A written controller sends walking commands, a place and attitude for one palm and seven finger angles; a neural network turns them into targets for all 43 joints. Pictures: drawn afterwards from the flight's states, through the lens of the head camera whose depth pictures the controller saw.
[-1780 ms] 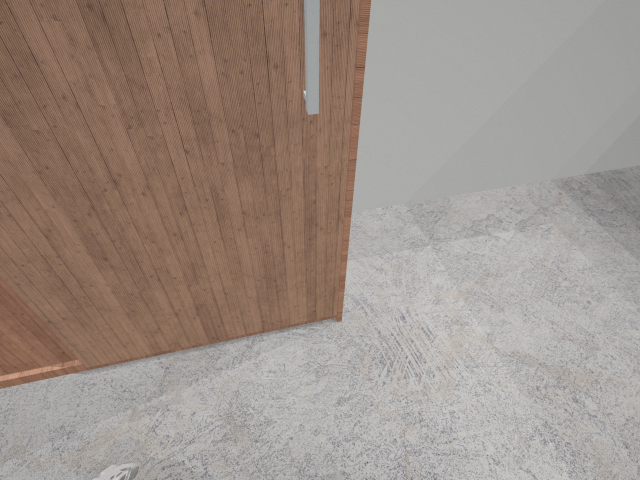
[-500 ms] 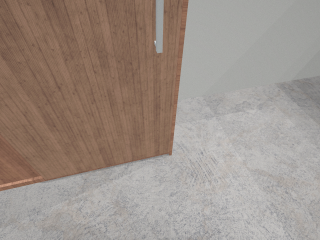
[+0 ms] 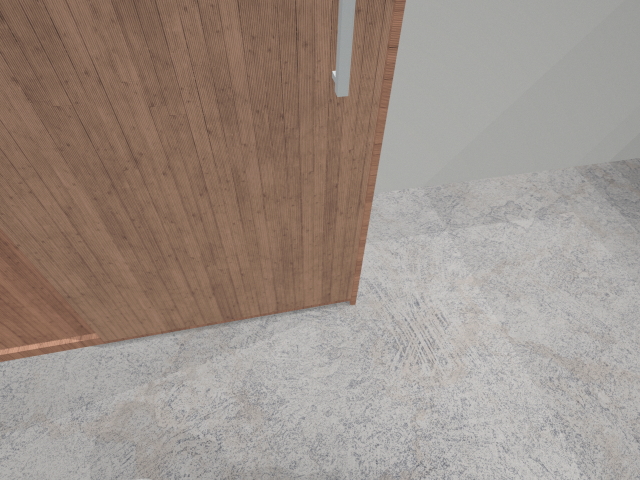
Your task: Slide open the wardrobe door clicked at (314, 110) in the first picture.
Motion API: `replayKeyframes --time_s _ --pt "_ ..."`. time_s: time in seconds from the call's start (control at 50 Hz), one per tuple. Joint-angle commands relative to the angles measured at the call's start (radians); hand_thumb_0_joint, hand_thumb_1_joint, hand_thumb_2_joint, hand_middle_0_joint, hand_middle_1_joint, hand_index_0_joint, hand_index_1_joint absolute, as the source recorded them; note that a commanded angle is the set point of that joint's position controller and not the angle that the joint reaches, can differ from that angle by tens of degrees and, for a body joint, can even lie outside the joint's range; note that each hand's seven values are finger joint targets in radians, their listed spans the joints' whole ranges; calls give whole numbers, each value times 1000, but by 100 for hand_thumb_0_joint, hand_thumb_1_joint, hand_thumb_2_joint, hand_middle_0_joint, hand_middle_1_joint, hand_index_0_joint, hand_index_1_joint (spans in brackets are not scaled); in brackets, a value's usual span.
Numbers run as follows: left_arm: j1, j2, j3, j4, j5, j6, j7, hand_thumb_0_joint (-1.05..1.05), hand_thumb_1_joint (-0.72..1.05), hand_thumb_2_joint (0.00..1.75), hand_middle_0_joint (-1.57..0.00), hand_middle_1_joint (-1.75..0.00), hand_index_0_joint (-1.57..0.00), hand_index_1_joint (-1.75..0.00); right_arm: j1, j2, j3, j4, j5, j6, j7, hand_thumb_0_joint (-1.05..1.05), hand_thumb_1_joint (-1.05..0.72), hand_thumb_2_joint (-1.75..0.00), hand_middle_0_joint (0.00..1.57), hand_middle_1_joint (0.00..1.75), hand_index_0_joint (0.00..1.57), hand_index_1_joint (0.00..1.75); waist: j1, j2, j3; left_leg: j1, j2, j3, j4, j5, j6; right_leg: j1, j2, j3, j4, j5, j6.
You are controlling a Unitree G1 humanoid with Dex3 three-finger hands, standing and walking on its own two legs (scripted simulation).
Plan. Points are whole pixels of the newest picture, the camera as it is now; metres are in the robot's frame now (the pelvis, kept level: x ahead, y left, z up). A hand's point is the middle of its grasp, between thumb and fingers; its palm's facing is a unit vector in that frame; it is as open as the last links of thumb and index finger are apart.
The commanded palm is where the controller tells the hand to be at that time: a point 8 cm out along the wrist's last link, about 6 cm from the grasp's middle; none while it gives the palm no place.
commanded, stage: turn to face it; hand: right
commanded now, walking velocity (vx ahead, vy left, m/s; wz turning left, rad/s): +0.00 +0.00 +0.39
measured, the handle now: (343, 6) +0.76 +0.00 +0.25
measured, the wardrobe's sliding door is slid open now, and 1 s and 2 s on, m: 0.00 0.00 0.00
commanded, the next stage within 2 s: take the last steps up to it in 0.48 s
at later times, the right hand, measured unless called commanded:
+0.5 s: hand out of the picture +0.05 -0.21 -0.19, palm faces -0.08 +0.97 -0.21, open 7.4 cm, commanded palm none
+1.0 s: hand out of the picture +0.03 -0.16 -0.17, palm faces -0.15 +0.97 -0.17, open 7.4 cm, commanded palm none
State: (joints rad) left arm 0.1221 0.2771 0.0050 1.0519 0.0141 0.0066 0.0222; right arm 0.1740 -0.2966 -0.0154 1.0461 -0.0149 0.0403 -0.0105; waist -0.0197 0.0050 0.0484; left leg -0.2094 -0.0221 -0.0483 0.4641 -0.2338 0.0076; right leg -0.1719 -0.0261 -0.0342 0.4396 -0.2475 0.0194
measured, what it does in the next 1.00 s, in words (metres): steps on the spot: right foot, then left foot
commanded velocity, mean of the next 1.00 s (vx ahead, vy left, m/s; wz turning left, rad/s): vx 0.13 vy -0.01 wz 0.16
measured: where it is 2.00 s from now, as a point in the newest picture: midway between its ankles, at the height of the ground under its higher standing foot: outside the picture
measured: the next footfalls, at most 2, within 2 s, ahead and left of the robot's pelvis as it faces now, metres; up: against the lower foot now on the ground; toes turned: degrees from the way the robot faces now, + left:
right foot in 0.46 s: +0.01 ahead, -0.13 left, +0.00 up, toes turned +6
left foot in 0.80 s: -0.03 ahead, +0.11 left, +0.00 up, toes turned +18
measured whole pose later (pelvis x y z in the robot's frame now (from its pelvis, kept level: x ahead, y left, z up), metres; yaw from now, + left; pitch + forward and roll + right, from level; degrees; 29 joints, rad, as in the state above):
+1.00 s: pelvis +0.02 +0.01 +0.00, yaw +13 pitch -1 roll +1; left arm 0.33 0.19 0.06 1.08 0.03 0.02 -0.01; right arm 0.39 -0.12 -0.04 1.06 -0.03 -0.04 -0.01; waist -0.01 -0.02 0.00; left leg -0.06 0.00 0.09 0.39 -0.31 0.02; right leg -0.49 -0.10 -0.08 1.01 -0.31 0.02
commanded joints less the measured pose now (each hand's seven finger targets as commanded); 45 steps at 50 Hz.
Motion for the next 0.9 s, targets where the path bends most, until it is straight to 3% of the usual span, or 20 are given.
replayKeyframes --time_s 0.0,0.12,0.18,0.22,0.3,0.4,0.42,0.44,0.46,0.48,0.5,0.58,0.66,0.74,0.76,0.78,0.8,0.82,0.84,0.88 --pt "53 156 48 -70 -1 -4 13 0 90 90 -20 -30 -20 -30 13 -129 -36 -96 -2 -10 1 0 -90 -90 20 30 20 30 23 -44 -66 -62 85 -83 42 253 14 24 -144 64 -26 160 -39" --pt "26 138 70 -120 0 2 13 0 90 90 -20 -30 -20 -30 65 -95 -50 -130 -9 -6 9 0 -90 -90 20 30 20 30 -1 -48 -61 -88 58 -101 107 158 17 -71 -164 63 9 2 -61" --pt "47 65 66 -135 -6 8 9 0 90 90 -20 -30 -20 -30 82 -147 -66 -139 -15 -13 1 0 -90 -90 20 30 20 30 3 162 -77 -65 212 -378 -90 105 102 -166 -22 -43 252 -164 -4" --pt "26 54 65 -140 -5 11 9 0 90 90 -20 -30 -20 -30 117 -157 -81 -140 -12 -13 -14 0 -90 -90 20 30 20 30 -36 209 -65 -8 292 -503 -183 149 203 -274 2 33 483 -280 2" --pt "85 21 62 -120 -11 -3 10 0 90 90 -20 -30 -20 -30 50 -111 -84 -167 -18 -19 -23 0 -90 -90 20 30 20 30 10 130 -122 43 224 -369 -88 350 189 -232 -13 46 406 -237 6" --pt "194 6 60 -90 -14 -15 20 0 90 90 -20 -30 -20 -30 36 -90 -83 -172 -7 -10 -18 0 -90 -90 20 30 20 30 55 111 -132 -111 137 -313 -35 201 100 54 18 14 14 -12 0" --pt "221 37 65 -90 -11 -22 24 0 90 90 -20 -30 -20 -30 30 -60 -77 -183 -2 -7 -15 0 -90 -90 20 30 20 30 69 23 -125 -211 80 -262 32 81 64 127 -56 81 -63 -30 -22" --pt "206 109 79 -104 2 -26 22 0 90 90 -20 -30 -20 -30 33 -10 -67 -198 2 -4 -6 0 -90 -90 20 30 20 30 61 -205 -88 -349 -40 -135 201 -101 12 145 -244 310 -177 -38 -92" --pt "168 142 85 -128 7 -20 22 0 90 90 -20 -30 -20 -30 15 -7 -69 -206 -3 -3 -4 0 -90 -90 20 30 20 30 54 -270 -26 -357 -49 -35 379 -276 -26 22 -385 401 -225 13 -168" --pt "122 116 75 -139 12 -20 24 0 90 90 -20 -30 -20 -30 17 -27 -78 -195 -12 2 -1 0 -90 -90 20 30 20 30 35 -165 -9 -312 -17 -64 500 -247 -35 -61 -370 358 -221 50 -193" --pt "79 84 68 -141 12 -25 28 0 90 90 -20 -30 -20 -30 47 -29 -85 -170 -16 9 -1 0 -90 -90 20 30 20 30 5 -195 5 -311 -2 -66 577 -223 -42 -92 -335 301 -210 103 -194" --pt "88 71 61 -134 16 -25 24 0 90 90 -20 -30 -20 -30 89 23 -70 -138 -10 8 16 0 -90 -90 20 30 20 30 1 -163 4 -281 17 24 543 -163 -49 -38 -217 105 -162 148 -161" --pt "215 88 76 -80 23 -30 14 0 90 90 -20 -30 -20 -30 0 42 -52 -165 -16 -12 32 0 -90 -90 20 30 20 30 71 -192 12 -239 46 98 297 -222 -32 35 -264 149 -191 -57 -185" --pt "227 81 74 -48 17 -27 5 0 90 90 -20 -30 -20 -30 113 62 -47 -106 -14 -42 34 0 -90 -90 20 30 20 30 22 -117 -15 24 9 155 -21 -99 -7 -46 -223 108 -70 -131 -132" --pt "226 51 70 -43 10 -30 0 0 90 90 -20 -30 -20 -30 179 38 -53 -76 -16 -54 27 0 -90 -90 20 30 20 30 -7 -36 -33 164 47 105 -101 -59 9 -140 -173 51 41 -157 -92" --pt "212 -10 54 -60 -2 -36 -5 0 90 90 -20 -30 -20 -30 267 -38 -68 -43 -22 -68 14 0 -90 -90 20 30 20 30 -43 177 -52 337 235 -131 -186 -169 69 -351 -78 -74 272 -245 -39" --pt "112 -23 48 -111 7 -40 -15 0 90 90 -20 -30 -20 -30 349 -110 -81 -23 -12 -70 2 0 -90 -90 20 30 20 30 -94 311 2 326 412 -401 -288 -203 164 -526 -17 -96 471 -370 -13" --pt "61 11 57 -128 17 -39 -20 0 90 90 -20 -30 -20 -30 359 -97 -78 -18 -8 -70 -5 0 -90 -90 20 30 20 30 -92 174 36 274 427 -389 -306 -278 206 -565 -51 -10 563 -315 -21" --pt "60 6 60 -113 17 -38 -25 0 90 90 -20 -30 -20 -30 316 -72 -79 -18 -8 -82 -8 0 -90 -90 20 30 20 30 -72 238 78 212 385 -365 -326 -298 194 -572 -80 12 603 -219 -26" --pt "83 -5 63 -88 19 -37 -32 0 90 90 -20 -30 -20 -30 260 -7 -60 -22 -9 -91 -9 0 -90 -90 20 30 20 30 -25 126 122 136 354 -257 -311 -188 182 -544 -101 13 629 -125 -16"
